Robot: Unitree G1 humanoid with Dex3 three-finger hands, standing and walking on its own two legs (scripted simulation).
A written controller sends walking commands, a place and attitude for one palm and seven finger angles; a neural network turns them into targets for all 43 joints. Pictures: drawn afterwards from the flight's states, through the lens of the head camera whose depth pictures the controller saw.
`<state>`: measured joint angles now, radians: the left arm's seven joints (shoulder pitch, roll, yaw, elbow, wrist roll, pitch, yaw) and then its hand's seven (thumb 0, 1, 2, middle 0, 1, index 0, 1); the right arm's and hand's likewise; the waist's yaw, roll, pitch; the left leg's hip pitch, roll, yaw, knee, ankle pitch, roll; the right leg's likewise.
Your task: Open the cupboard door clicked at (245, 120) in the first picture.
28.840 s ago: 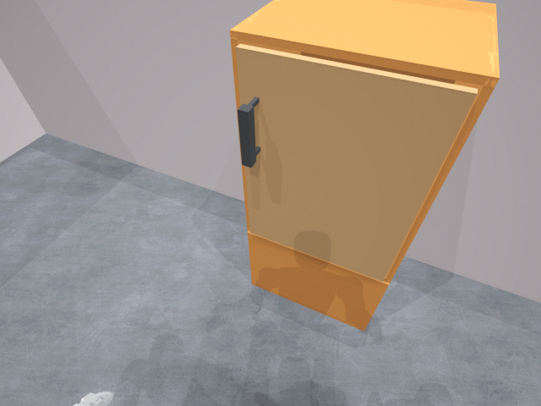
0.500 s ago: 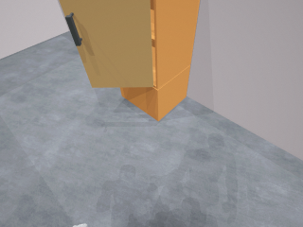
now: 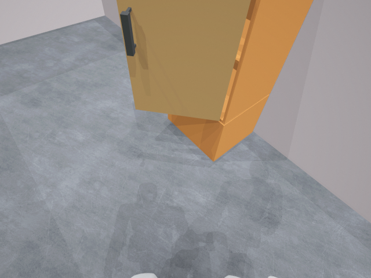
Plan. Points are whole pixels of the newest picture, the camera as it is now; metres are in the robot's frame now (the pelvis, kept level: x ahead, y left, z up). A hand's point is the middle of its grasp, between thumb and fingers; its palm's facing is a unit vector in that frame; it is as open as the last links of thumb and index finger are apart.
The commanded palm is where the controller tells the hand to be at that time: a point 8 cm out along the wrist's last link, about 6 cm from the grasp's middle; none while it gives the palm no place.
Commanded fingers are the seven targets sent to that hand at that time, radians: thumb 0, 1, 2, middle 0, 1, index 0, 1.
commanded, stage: take the last steps up to it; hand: left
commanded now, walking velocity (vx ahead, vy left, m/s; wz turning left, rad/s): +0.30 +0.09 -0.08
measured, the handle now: (130, 32) +0.85 +0.29 +0.06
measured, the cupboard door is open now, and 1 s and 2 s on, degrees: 41 41 41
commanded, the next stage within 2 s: come to a stop and stand still in 0.46 s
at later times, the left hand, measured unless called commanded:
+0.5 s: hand (137, 204) +0.31 +0.16 -0.15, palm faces -0.05 -0.98 -0.18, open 7.4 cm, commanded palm none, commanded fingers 0.00 0.90 0.90 -0.20 -0.30 -0.20 -0.30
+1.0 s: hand (111, 209) +0.29 +0.23 -0.17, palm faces -0.04 -0.97 -0.23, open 7.4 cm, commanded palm none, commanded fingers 0.00 0.90 0.90 -0.20 -0.30 -0.20 -0.30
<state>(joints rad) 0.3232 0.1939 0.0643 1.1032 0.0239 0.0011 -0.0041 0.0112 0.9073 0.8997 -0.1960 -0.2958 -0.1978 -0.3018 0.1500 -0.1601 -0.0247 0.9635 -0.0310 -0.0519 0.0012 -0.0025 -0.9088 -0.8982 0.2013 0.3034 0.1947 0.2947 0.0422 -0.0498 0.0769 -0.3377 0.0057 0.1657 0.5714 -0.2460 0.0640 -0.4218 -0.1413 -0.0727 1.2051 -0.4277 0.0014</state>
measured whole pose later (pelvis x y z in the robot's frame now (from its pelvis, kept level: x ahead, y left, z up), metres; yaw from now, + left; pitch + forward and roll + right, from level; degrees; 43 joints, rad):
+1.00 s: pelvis +0.24 +0.04 +0.01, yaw -6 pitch +1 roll -1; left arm 0.21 0.22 0.06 1.01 0.01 0.06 0.01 0.00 0.91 0.90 -0.20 -0.30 -0.20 -0.30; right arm 0.08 -0.16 -0.03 0.98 -0.03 0.01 -0.05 0.00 -0.91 -0.90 0.21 0.30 0.20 0.30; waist 0.02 -0.01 0.10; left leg -0.35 0.08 0.09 0.51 -0.17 0.00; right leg -0.38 0.00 -0.03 0.95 -0.54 0.03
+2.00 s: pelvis +0.21 +0.00 +0.01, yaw -4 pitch -2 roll +0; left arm 0.27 0.23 0.02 1.02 0.02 -0.02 0.03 0.01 0.90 0.90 -0.20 -0.30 -0.20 -0.30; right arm 0.24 -0.25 -0.03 1.01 -0.02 -0.02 -0.04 0.00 -0.91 -0.90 0.20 0.30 0.20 0.30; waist -0.01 0.03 0.00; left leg -0.19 0.00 0.03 0.51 -0.30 0.01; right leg -0.20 -0.01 -0.07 0.52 -0.29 -0.02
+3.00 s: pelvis +0.24 +0.05 +0.00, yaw -5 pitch -2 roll +0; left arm 0.31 0.13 0.04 1.04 0.03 -0.02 0.03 0.02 0.93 0.90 -0.20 -0.30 -0.20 -0.30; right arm 0.44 -0.12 0.00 1.11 -0.01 -0.01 -0.02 0.00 -0.91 -0.90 0.20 0.30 0.20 0.30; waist -0.02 0.03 0.04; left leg -0.18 -0.06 0.11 0.59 -0.39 0.08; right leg -0.25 -0.06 -0.14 0.56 -0.26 -0.02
